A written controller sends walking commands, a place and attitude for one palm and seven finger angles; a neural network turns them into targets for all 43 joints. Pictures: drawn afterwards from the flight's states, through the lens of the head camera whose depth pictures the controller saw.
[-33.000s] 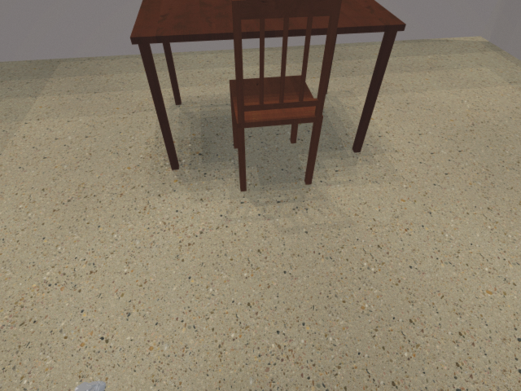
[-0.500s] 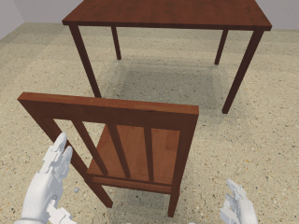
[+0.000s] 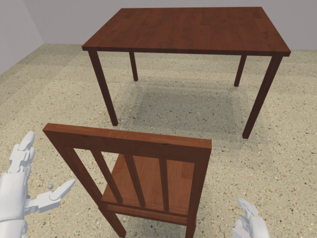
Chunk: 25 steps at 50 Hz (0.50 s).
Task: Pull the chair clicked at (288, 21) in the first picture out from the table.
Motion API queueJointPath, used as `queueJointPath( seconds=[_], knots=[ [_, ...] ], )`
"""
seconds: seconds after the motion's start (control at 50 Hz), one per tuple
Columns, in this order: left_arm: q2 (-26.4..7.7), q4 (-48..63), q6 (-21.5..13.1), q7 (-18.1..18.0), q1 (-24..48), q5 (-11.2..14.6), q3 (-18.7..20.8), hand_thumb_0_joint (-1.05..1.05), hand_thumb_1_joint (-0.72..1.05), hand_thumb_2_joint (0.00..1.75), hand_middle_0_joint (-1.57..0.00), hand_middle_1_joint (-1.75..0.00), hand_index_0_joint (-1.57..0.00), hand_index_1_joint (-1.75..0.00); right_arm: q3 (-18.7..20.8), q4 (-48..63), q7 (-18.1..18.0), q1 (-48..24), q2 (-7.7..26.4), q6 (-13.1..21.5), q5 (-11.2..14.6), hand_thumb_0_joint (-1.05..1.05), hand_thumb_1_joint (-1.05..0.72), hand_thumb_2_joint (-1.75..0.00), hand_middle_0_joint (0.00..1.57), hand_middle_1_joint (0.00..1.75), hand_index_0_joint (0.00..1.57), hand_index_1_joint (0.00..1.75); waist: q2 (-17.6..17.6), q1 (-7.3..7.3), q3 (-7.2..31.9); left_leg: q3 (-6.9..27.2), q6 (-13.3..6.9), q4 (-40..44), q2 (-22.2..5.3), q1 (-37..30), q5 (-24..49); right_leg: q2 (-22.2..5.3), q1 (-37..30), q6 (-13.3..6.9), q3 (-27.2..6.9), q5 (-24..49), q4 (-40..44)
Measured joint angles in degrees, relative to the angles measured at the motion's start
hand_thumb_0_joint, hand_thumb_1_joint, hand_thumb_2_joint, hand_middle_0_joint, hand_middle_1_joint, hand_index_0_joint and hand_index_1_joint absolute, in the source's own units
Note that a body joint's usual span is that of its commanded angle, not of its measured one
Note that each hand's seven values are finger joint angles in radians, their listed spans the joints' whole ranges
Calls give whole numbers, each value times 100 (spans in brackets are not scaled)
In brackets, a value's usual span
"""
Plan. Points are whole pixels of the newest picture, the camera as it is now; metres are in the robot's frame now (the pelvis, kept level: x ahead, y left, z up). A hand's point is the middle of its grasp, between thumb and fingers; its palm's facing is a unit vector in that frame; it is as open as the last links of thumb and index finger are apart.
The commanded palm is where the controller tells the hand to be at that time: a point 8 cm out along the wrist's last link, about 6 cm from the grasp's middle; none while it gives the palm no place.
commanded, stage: draw the hand back to the body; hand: left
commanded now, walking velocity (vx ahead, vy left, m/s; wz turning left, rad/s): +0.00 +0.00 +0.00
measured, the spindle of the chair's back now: (136, 183) +0.29 +0.12 -0.07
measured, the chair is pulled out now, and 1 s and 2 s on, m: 0.60 0.60 0.60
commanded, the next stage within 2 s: step back with the hand held close in 0.58 s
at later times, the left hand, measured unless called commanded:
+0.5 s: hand (39, 167) +0.20 +0.26 +0.16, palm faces +0.45 -0.77 -0.45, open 7.5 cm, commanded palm +0.15 +0.30 +0.18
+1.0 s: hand (38, 171) +0.19 +0.26 +0.16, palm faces +0.34 -0.77 -0.55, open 7.4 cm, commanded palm +0.13 +0.30 +0.19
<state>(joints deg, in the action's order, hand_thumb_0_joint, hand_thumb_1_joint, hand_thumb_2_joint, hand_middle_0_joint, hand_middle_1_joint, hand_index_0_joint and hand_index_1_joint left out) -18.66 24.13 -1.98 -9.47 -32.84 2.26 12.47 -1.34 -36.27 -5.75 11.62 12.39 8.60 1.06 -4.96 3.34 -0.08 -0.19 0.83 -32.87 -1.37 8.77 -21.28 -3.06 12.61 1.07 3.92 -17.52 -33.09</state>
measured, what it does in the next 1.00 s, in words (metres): stands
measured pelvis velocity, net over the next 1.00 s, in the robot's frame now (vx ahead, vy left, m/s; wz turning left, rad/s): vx -0.02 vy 0.01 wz -0.05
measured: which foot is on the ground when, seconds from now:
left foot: down 0.00-1.00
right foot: down 0.00-1.00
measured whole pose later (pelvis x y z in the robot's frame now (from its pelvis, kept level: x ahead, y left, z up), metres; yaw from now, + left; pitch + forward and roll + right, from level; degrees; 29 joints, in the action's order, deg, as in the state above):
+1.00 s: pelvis -0.02 +0.01 +0.01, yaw -3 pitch -1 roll +1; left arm -22.5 25.6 -6.0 -8.8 -32.3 1.8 21.1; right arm 0.9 -34.4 -5.1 8.4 12.6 2.4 1.0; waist -3.1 0.2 -3.3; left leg -3.9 -0.1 -25.3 -0.5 9.0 -15.4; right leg -3.4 14.9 2.0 0.3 -11.2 -27.0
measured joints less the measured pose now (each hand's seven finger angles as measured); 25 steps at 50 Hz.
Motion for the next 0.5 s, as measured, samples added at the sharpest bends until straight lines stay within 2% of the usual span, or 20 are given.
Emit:
queueJointPath(
  seconds=[0.28,0.5],
  knots=[
    [-210,26,-89,0,475,58,779,1,71,82,-19,-26,-18,-27,110,-239,88,-88,92,-98,-31,2,-91,-90,20,30,20,30,-31,52,-129,-57,8,521,-25,-455,166,45,-407,2,-32,148,460],
    [-121,43,-15,66,313,47,604,1,87,89,-21,-30,-20,-30,172,-279,107,-41,106,-173,-38,2,-91,-90,20,30,20,30,20,14,-156,-93,14,624,-44,-520,208,70,-454,-4,-62,200,558]
  ],
)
